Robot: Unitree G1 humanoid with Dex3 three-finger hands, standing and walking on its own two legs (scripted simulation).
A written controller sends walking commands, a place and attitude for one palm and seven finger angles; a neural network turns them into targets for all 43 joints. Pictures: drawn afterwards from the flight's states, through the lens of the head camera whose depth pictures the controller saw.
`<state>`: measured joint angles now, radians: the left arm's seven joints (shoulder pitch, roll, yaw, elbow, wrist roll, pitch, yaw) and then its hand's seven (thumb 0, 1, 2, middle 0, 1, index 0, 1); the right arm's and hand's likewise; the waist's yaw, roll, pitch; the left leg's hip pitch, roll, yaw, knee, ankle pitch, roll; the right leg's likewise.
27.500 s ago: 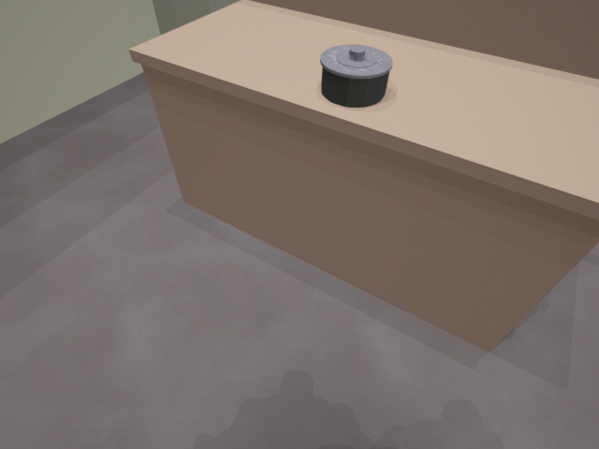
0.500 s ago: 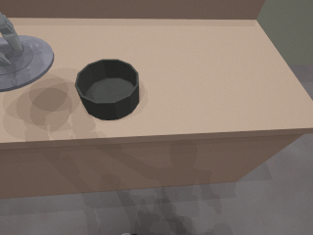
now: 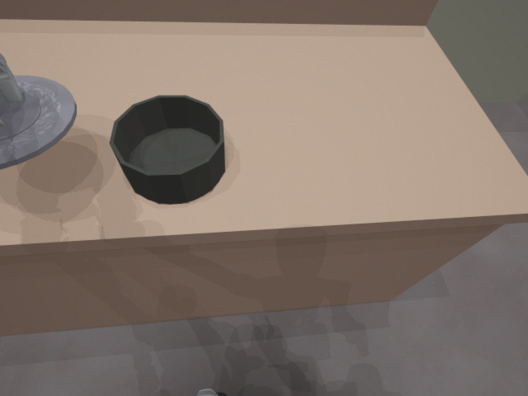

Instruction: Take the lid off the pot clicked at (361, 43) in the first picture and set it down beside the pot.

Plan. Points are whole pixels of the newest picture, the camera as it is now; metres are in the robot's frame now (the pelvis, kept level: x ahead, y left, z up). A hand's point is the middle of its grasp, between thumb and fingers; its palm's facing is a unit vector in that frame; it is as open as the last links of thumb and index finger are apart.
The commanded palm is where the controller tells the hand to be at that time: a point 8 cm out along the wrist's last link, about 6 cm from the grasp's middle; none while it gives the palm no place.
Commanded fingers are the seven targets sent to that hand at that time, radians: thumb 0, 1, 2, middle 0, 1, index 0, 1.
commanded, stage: lower the lid onto the table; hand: left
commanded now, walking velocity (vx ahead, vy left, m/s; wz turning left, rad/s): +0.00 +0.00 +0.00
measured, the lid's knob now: out of the picture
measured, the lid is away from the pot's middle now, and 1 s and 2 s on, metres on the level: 0.22 0.23 0.23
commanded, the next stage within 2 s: open the fingers wide in 1.86 s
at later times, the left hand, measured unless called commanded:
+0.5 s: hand out of the picture +0.48 +0.33 +0.13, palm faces -0.45 -0.17 -0.88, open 7.2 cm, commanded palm +0.54 +0.34 +0.21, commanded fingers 0.00 0.81 0.78 -0.90 -1.08 -0.83 -1.08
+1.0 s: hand out of the picture +0.47 +0.35 +0.10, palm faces -0.48 -0.16 -0.86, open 7.2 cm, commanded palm +0.55 +0.34 +0.17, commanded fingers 0.00 0.81 0.78 -0.90 -1.08 -0.83 -1.08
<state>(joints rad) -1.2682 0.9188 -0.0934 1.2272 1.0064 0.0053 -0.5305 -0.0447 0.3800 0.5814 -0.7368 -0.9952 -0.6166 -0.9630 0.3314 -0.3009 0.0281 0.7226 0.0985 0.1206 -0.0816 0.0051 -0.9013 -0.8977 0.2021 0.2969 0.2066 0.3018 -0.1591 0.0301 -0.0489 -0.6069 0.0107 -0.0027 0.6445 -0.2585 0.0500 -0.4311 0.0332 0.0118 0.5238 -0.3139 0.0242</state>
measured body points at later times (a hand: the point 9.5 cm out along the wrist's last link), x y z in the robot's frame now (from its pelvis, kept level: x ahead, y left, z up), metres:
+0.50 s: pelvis +0.00 +0.01 -0.01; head +0.09 +0.03 +0.43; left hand +0.50 +0.34 +0.18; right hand -0.01 -0.28 -0.12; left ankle +0.03 +0.09 -0.73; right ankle -0.04 -0.14 -0.73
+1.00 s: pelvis -0.01 +0.02 -0.02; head +0.09 +0.05 +0.42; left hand +0.50 +0.35 +0.15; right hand -0.04 -0.26 -0.12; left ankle +0.03 +0.09 -0.73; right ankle -0.04 -0.14 -0.73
